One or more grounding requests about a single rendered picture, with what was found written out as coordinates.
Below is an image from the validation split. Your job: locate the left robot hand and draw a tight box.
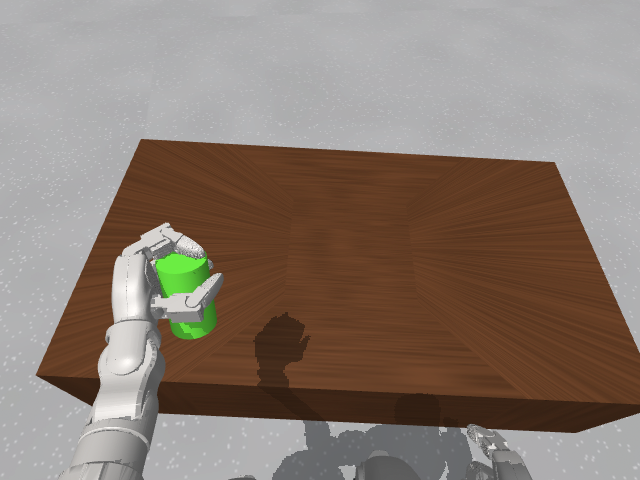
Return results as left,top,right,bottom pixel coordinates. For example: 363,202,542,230
111,223,224,327

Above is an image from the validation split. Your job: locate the can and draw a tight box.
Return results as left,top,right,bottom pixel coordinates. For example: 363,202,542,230
155,251,217,339

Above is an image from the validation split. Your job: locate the right robot hand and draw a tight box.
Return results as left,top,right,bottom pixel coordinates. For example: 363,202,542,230
460,424,532,480

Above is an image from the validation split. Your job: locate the left robot arm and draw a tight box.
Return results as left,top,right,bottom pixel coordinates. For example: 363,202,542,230
58,319,166,480

